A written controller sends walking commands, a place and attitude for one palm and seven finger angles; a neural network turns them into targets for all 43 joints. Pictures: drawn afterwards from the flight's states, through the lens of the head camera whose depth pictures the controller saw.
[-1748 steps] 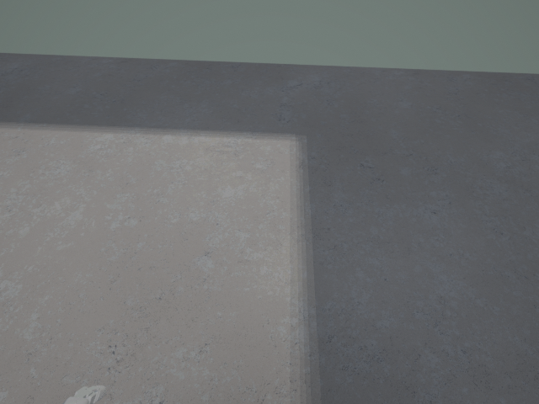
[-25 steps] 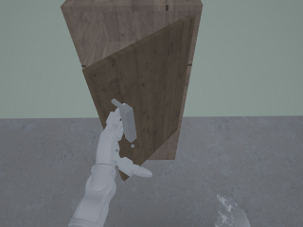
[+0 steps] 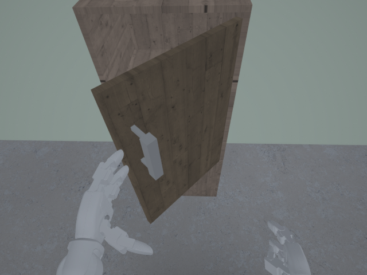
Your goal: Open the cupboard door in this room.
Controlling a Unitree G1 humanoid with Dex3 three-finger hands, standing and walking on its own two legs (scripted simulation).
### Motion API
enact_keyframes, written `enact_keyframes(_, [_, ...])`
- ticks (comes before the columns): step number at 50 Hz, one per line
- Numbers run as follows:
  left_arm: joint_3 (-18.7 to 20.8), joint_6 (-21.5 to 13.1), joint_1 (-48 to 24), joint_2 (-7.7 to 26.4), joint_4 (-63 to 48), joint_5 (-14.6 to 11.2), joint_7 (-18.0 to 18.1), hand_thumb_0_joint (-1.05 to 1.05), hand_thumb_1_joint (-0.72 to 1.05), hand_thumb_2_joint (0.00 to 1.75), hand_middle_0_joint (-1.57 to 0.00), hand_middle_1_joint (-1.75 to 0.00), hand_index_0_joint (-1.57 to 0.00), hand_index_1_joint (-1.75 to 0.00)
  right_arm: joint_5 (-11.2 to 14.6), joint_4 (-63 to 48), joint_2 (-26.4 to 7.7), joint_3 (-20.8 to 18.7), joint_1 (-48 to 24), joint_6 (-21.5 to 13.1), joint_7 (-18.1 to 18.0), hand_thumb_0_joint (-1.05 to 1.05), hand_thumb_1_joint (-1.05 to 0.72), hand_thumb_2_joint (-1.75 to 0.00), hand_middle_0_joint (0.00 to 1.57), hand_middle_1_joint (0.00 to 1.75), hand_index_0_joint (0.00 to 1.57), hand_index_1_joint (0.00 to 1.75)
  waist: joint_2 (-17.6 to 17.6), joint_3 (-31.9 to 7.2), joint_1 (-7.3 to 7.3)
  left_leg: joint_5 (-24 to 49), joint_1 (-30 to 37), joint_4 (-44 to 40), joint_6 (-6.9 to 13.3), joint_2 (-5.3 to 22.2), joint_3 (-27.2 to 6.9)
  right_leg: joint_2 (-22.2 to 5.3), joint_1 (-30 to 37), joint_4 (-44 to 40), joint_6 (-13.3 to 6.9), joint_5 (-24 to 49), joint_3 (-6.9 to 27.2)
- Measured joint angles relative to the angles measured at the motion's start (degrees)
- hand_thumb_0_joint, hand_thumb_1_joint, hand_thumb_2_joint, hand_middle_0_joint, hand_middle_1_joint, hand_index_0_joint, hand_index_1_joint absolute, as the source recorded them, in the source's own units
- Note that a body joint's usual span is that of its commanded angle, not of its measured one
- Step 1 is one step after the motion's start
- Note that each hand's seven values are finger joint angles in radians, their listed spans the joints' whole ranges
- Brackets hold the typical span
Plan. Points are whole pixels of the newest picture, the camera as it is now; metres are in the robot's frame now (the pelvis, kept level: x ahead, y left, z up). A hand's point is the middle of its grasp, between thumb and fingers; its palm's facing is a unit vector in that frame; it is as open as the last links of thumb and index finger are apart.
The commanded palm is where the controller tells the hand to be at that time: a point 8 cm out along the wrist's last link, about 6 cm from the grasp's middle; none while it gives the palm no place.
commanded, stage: slide the hand sideways off the handle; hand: left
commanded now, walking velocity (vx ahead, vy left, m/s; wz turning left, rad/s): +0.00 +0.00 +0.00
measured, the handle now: (146, 152) +0.35 +0.11 +0.09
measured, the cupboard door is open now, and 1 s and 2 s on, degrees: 47 47 47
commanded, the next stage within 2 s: draw the hand back to the body in 0.16 s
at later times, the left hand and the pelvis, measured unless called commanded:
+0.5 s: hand (100, 221) +0.19 +0.16 +0.10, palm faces +0.04 -1.00 -0.06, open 16.3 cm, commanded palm +0.16 +0.22 +0.11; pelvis -0.01 +0.00 -0.01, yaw +0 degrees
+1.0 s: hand (43, 216) +0.18 +0.23 +0.14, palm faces +0.28 -0.90 -0.32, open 14.5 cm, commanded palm +0.14 +0.28 +0.16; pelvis -0.01 +0.02 +0.02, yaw +0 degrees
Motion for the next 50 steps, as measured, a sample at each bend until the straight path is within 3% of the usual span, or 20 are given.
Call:
enact_keyframes(8, [2.4,-2.2,6.3,1.5,-3.7,-2.1,-3.4,-0.02,-0.49,0.3,-0.15,-0.3,-0.15,-0.3,0.3,-0.3,-0.5,-0.2,1.3,-1.6,-0.3,0.02,-0.91,-0.9,0.2,0.3,0.21,0.3,0.2,-0.6,0.05,-0.9,-1.6,2.1,-0.2,0.1,-0.4,0.0,-1.4,1.8,-0.2,-0.9,-0.4])
enact_keyframes(15, [2.2,-3.1,5.8,1.7,-4.1,-2.9,-4.1,-0.02,-0.5,0.3,-0.15,-0.3,-0.15,-0.3,0.6,-0.2,-1.1,-0.4,1.4,-3.3,-0.7,0.02,-0.91,-0.9,0.2,0.3,0.21,0.3,0.3,-0.6,0.0,-1.5,-4.0,4.6,-0.1,0.0,-0.9,-0.2,-3.3,3.7,-0.1,-1.2,-0.8])
enact_keyframes(19, [3.3,-1.9,5.0,2.9,-4.8,-3.1,-4.4,-0.02,-0.5,0.3,-0.15,-0.3,-0.15,-0.3,0.9,0.0,-0.7,-0.2,1.6,-3.4,-1.0,0.02,-0.91,-0.9,0.2,0.3,0.21,0.3,0.2,-0.8,-0.12,-1.5,-3.8,4.8,0.0,0.1,-0.6,-0.1,-3.1,3.8,-0.1,-1.0,-0.5])
enact_keyframes(26, [7.1,0.9,5.7,4.4,-7.0,-5.6,-5.2,-0.02,-0.49,0.3,-0.15,-0.3,-0.15,-0.3,1.6,0.3,-0.5,0.6,2.3,-4.0,-1.4,0.02,-0.91,-0.9,0.2,0.3,0.21,0.3,0.6,-1.2,-0.29,-0.7,-1.2,3.0,0.3,0.2,-0.4,0.1,-0.4,1.5,0.2,0.0,-0.3])
enact_keyframes(39, [11.5,5.4,5.7,6.6,-9.3,-8.4,-8.4,-0.02,-0.46,0.31,-0.15,-0.3,-0.15,-0.3,2.2,1.9,-1.2,1.4,1.6,-6.7,-2.5,0.02,-0.91,-0.9,0.2,0.3,0.21,0.3,0.9,-0.2,0.86,0.8,3.1,-0.1,1.0,-0.3,-0.7,-0.1,4.7,-2.9,1.0,2.1,-0.6])
enact_keyframes(42, [11.1,6.4,5.7,9.0,-10.4,-2.4,-2.4,-0.01,-0.41,0.33,-0.16,-0.3,-0.15,-0.3,1.2,2.8,-0.7,1.4,1.0,-6.3,-3.3,0.02,-0.91,-0.9,0.2,0.3,0.21,0.3,0.7,0.9,1.36,1.7,6.0,-2.5,1.2,-0.3,-0.3,-0.1,7.5,-5.2,1.2,3.1,-0.2])
enact_keyframes(44, [11.0,6.7,6.4,9.6,-10.8,0.2,1.4,-0.01,-0.36,0.35,-0.16,-0.3,-0.16,-0.3,0.8,3.5,-0.3,1.5,0.5,-5.8,-3.6,0.02,-0.91,-0.9,0.2,0.3,0.21,0.3,0.8,1.7,1.27,2.7,8.3,-4.9,1.3,-0.3,-0.1,0.0,9.7,-7.7,1.4,4.1,0.0])
enact_keyframes(50, [11.5,6.6,6.8,10.0,-10.5,3.9,6.7,-0.01,-0.19,0.43,-0.17,-0.3,-0.16,-0.3,0.0,5.4,0.1,1.7,-0.4,-4.6,-3.7,0.02,-0.91,-0.9,0.2,0.3,0.21,0.3,0.8,4.1,1.57,5.7,14.2,-11.7,1.8,-0.8,0.5,-0.1,15.4,-14.2,1.8,7.1,0.5])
